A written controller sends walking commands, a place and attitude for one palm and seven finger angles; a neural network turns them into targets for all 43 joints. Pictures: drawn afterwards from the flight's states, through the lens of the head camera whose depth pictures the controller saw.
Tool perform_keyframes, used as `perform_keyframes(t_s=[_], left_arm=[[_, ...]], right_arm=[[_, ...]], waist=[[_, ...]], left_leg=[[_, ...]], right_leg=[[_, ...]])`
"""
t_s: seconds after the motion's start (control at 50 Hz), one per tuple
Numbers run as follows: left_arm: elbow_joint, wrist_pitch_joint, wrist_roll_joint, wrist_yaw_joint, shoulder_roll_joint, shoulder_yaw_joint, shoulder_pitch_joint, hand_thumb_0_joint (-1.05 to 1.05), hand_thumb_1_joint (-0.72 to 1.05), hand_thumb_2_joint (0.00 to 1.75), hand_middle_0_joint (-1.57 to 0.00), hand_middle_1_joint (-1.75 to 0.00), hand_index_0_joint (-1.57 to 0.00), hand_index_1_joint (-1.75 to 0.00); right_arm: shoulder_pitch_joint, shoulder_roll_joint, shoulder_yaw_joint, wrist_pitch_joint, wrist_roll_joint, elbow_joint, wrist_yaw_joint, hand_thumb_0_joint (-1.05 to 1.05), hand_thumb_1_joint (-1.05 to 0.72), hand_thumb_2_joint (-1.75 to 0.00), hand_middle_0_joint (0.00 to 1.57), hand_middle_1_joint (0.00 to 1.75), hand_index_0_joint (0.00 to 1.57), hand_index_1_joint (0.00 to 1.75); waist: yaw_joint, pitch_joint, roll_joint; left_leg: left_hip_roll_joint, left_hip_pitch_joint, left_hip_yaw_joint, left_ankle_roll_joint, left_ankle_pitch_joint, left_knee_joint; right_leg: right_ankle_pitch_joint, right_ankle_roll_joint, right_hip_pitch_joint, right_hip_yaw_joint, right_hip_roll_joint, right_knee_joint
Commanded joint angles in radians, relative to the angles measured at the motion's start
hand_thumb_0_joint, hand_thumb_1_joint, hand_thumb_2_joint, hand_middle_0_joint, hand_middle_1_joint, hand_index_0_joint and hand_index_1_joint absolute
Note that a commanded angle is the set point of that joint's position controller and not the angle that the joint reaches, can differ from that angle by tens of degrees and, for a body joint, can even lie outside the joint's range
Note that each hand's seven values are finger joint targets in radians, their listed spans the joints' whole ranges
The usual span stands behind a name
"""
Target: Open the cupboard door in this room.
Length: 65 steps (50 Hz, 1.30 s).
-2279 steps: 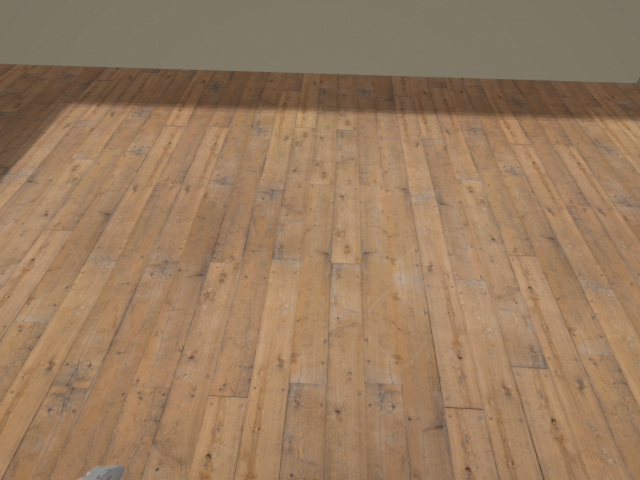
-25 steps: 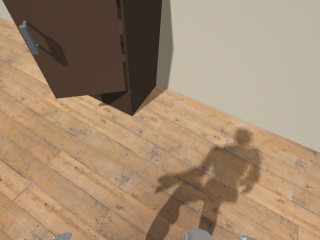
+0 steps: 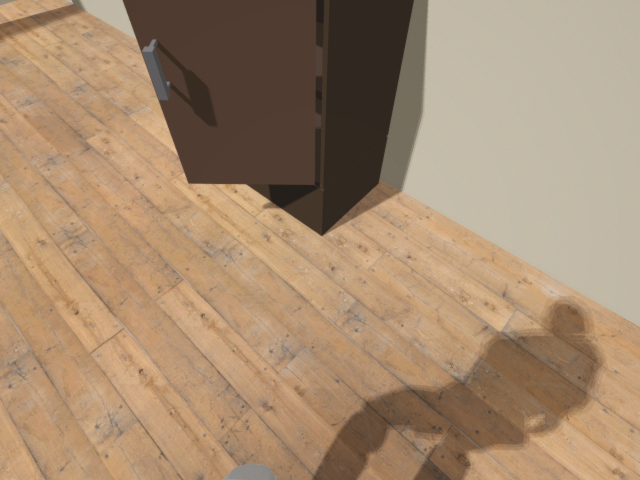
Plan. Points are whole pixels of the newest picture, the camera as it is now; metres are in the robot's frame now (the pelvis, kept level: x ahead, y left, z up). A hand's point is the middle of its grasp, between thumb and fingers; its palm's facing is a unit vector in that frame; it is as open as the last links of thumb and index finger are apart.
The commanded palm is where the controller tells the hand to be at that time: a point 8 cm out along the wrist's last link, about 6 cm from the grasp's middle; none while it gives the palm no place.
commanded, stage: take the last steps up to it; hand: left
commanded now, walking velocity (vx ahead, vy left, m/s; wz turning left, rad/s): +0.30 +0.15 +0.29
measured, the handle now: (159, 69) +0.98 +0.47 -0.05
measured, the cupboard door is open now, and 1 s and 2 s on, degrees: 41 41 41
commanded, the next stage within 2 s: come to a stop and stand still in 1.32 s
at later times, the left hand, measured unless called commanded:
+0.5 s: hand (159, 448) +0.17 +0.25 -0.16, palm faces +0.08 -0.98 -0.18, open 7.4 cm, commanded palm none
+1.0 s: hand (157, 440) +0.18 +0.25 -0.16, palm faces +0.26 -0.94 -0.22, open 7.2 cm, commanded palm none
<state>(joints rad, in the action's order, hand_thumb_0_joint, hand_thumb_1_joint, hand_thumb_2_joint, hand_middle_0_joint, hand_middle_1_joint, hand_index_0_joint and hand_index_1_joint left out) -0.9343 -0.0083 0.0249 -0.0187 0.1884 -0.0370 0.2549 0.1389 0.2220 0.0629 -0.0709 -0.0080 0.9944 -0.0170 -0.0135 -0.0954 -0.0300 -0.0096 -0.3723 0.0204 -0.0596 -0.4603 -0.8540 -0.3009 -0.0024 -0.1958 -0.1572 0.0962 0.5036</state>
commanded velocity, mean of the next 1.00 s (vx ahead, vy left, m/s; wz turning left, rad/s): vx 0.30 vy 0.14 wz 0.09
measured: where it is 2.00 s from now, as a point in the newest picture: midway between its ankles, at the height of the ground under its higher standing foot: (266, 402)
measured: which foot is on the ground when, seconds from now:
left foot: up 0.00-0.08, down 0.10-0.64, up 0.66-1.00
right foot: down 0.00-0.10, up 0.12-0.60, down 0.62-1.00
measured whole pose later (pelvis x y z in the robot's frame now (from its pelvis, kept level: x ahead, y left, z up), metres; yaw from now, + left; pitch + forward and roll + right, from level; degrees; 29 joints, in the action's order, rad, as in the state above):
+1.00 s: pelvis +0.25 +0.08 +0.01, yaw +10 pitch +0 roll +1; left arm -1.10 -0.07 0.02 0.00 0.17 -0.05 0.37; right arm 0.17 0.20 0.06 0.00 -0.02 1.02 -0.04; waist -0.04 -0.04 0.00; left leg -0.10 -0.54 0.05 -0.05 -0.14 -0.76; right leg -0.26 0.01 -0.08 -0.17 0.08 0.34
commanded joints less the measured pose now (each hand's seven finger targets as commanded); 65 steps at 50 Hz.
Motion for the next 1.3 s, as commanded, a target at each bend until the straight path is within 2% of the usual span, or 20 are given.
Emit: perform_keyframes(t_s=[0.0,0.04,0.06,0.08,0.1,0.22,0.46,0.52,0.56,0.58,0.6,0.62,0.66,0.74,0.96,1.04,1.06,1.1,1.16,1.28], left_arm=[[0.009,-0.014,0.005,-0.006,0.213,-0.065,0.078,0.0,0.9,0.9,-0.2,-0.3,-0.2,-0.3],[0.01,-0.008,-0.003,0.004,0.217,-0.07,0.032,0.0,0.9,0.9,-0.2,-0.3,-0.2,-0.3],[0.026,-0.001,-0.01,0.013,0.183,-0.066,0.014,0.0,0.9,0.9,-0.2,-0.3,-0.2,-0.3],[0.061,0.002,-0.012,0.024,0.11,-0.053,-0.007,0.0,0.9,0.9,-0.2,-0.3,-0.2,-0.3],[0.097,0.007,0.004,0.019,0.111,-0.036,-0.132,0.0,0.9,0.9,-0.2,-0.3,-0.2,-0.3],[-0.001,0.001,0.001,0.04,0.105,-0.039,-0.051,0.0,0.9,0.9,-0.2,-0.3,-0.2,-0.3],[0.068,-0.012,-0.005,0.035,0.05,-0.015,-0.263,0.0,0.9,0.9,-0.2,-0.3,-0.2,-0.3],[0.07,-0.018,-0.006,0.033,0.049,-0.02,-0.221,0.0,0.9,0.9,-0.2,-0.3,-0.2,-0.3],[0.018,-0.03,-0.004,0.029,0.072,-0.034,-0.031,0.0,0.9,0.9,-0.2,-0.3,-0.2,-0.3],[-0.026,-0.042,-0.001,0.021,0.127,-0.051,0.128,0.0,0.9,0.9,-0.2,-0.3,-0.2,-0.3],[-0.066,-0.046,0.005,0.005,0.228,-0.077,0.275,0.0,0.9,0.9,-0.2,-0.3,-0.2,-0.3],[-0.066,-0.044,-0.01,0.004,0.259,-0.081,0.248,0.0,0.9,0.9,-0.2,-0.3,-0.2,-0.3],[-0.03,-0.044,-0.012,-0.001,0.155,-0.057,0.07,0.0,0.9,0.9,-0.2,-0.3,-0.2,-0.3],[-0.045,-0.068,-0.006,0.003,0.056,-0.032,0.025,0.0,0.9,0.9,-0.2,-0.3,-0.2,-0.3],[-0.13,-0.081,0.003,0.008,0.126,-0.037,0.142,0.0,0.9,0.9,-0.2,-0.3,-0.2,-0.3],[-0.131,-0.058,0.002,0.005,0.146,-0.049,0.121,0.0,0.9,0.9,-0.2,-0.3,-0.2,-0.3],[-0.127,-0.052,0.002,0.007,0.115,-0.042,0.132,0.0,0.9,0.9,-0.2,-0.3,-0.2,-0.3],[-0.073,-0.051,-0.008,0.013,0.034,-0.018,0.124,0.0,0.9,0.9,-0.2,-0.3,-0.2,-0.3],[-0.075,-0.042,-0.006,0.011,0.045,-0.024,0.048,0.0,0.9,0.9,-0.2,-0.3,-0.2,-0.3],[-0.081,-0.007,0.003,0.019,-0.018,-0.017,0.08,0.0,0.9,0.9,-0.2,-0.3,-0.2,-0.3]], right_arm=[[-0.029,0.042,-0.001,0.05,-0.003,-0.078,0.001,0.0,-0.9,-0.9,0.2,0.3,0.2,0.3],[0.054,0.064,0.002,0.062,-0.008,-0.052,0.002,0.0,-0.9,-0.9,0.2,0.3,0.2,0.3],[0.111,0.125,0.017,0.07,-0.013,-0.04,0.005,0.0,-0.9,-0.9,0.2,0.3,0.2,0.3],[0.196,0.226,0.042,0.07,-0.029,-0.029,0.011,0.0,-0.9,-0.9,0.2,0.3,0.2,0.3],[0.266,0.239,0.041,0.066,-0.027,-0.01,0.021,0.0,-0.9,-0.9,0.2,0.3,0.2,0.3],[0.169,0.114,-0.007,0.115,-0.008,-0.032,0.041,0.0,-0.9,-0.9,0.2,0.3,0.2,0.3],[0.361,0.064,-0.018,0.129,-0.015,0.083,0.047,0.0,-0.9,-0.9,0.2,0.3,0.2,0.3],[0.347,0.07,-0.015,0.129,-0.018,0.102,0.048,0.0,-0.9,-0.9,0.2,0.3,0.2,0.3],[0.324,0.079,-0.012,0.132,-0.008,0.109,0.049,0.0,-0.9,-0.9,0.2,0.3,0.2,0.3],[0.318,0.071,-0.008,0.139,0.005,0.1,0.043,0.0,-0.9,-0.9,0.2,0.3,0.2,0.3],[0.34,0.038,-0.008,0.147,0.017,0.068,0.036,0.0,-0.9,-0.9,0.2,0.3,0.2,0.3],[0.333,0.065,0.002,0.133,0.005,0.063,0.034,0.0,-0.9,-0.9,0.2,0.3,0.2,0.3],[0.191,0.023,0.007,0.105,-0.011,0.039,0.019,0.0,-0.9,-0.9,0.2,0.3,0.2,0.3],[0.274,-0.046,0.0,0.072,-0.023,0.082,0.002,0.0,-0.9,-0.9,0.2,0.3,0.2,0.3],[-0.022,-0.023,-0.009,0.096,-0.016,-0.051,-0.031,0.0,-0.9,-0.9,0.2,0.3,0.2,0.3],[0.069,0.023,-0.002,0.115,-0.015,-0.03,-0.021,0.0,-0.9,-0.9,0.2,0.3,0.2,0.3],[0.183,0.08,0.008,0.122,-0.019,0.004,-0.009,0.0,-0.9,-0.9,0.2,0.3,0.2,0.3],[0.383,0.242,0.043,0.116,-0.025,0.037,0.022,0.0,-0.9,-0.9,0.2,0.3,0.2,0.3],[0.205,0.117,0.007,0.122,-0.018,-0.003,0.043,0.0,-0.9,-0.9,0.2,0.3,0.2,0.3],[0.146,0.038,-0.007,0.133,-0.022,-0.004,0.041,0.0,-0.9,-0.9,0.2,0.3,0.2,0.3]], waist=[[-0.029,0.116,-0.157],[0.021,0.11,-0.119],[0.055,0.114,0.038],[0.096,0.118,0.334],[0.141,0.075,0.326],[0.016,0.052,0.136],[0.058,-0.028,0.121],[0.028,-0.014,0.106],[-0.062,0.054,0.059],[-0.122,0.149,-0.008],[-0.155,0.271,-0.231],[-0.112,0.229,-0.182],[-0.061,-0.006,-0.073],[0.025,0.025,-0.102],[-0.037,-0.011,-0.131],[0.024,0.038,-0.102],[0.071,0.1,-0.012],[0.132,0.227,0.303],[0.07,0.157,0.219],[-0.007,0.061,0.144]], left_leg=[[0.018,0.04,0.062,0.022,0.033,0.225],[0.027,0.237,0.082,0.045,0.138,0.409],[-0.067,0.382,-0.059,0.098,0.112,0.485],[-0.315,0.481,-0.4,0.221,0.103,0.564],[-0.38,0.405,-0.494,0.299,0.079,0.636],[-0.199,0.34,-0.197,0.247,0.435,0.641],[-0.205,0.38,-0.18,0.275,0.661,0.619],[-0.192,0.337,-0.165,0.261,0.715,0.568],[-0.128,0.253,-0.112,0.208,0.813,0.367],[-0.075,0.101,-0.073,0.165,0.71,0.164],[0.07,-0.152,0.01,0.105,0.163,-0.155],[0.052,-0.201,-0.045,0.092,-0.1,-0.377],[-0.047,-0.258,-0.102,0.086,0.07,-0.446],[-0.084,-0.173,-0.034,0.04,0.251,-0.304],[-0.065,-0.152,0.064,0.024,0.308,0.182],[-0.004,0.158,0.109,0.051,0.28,0.374],[-0.033,0.343,0.083,0.065,0.264,0.421],[-0.379,0.553,-0.346,0.23,0.428,0.516],[-0.347,0.357,-0.213,0.257,0.462,0.563],[-0.259,0.149,-0.02,0.239,0.446,0.643]], right_leg=[[0.352,-0.121,0.124,0.205,0.257,-0.117],[0.1,-0.069,-0.033,0.149,0.223,-0.069],[-0.068,-0.018,-0.206,0.081,0.148,0.065],[-0.301,0.042,-0.427,-0.04,-0.001,0.335],[-0.355,0.032,-0.501,0.052,-0.004,0.515],[-0.017,0.034,-0.451,0.116,0.021,0.639],[0.018,0.015,-0.418,0.076,-0.006,0.3],[-0.008,-0.014,-0.261,0.057,-0.044,0.188],[0.091,-0.034,0.028,0.037,-0.078,0.046],[0.134,-0.075,0.305,0.146,0.022,-0.007],[0.221,-0.188,0.556,0.56,0.337,-0.109],[0.116,-0.255,0.41,0.717,0.47,-0.227],[-0.157,-0.192,0.05,0.593,0.379,-0.32],[0.058,-0.1,-0.07,0.219,0.216,-0.34],[0.272,-0.116,0.07,0.13,0.227,-0.298],[0.247,-0.08,-0.008,0.089,0.192,-0.136],[0.252,-0.059,-0.073,0.054,0.142,0.056],[-0.323,-0.01,-0.383,0.017,-0.05,0.57],[-0.156,-0.023,-0.443,0.145,0.035,0.76],[-0.055,-0.004,-0.257,0.09,0.027,0.441]])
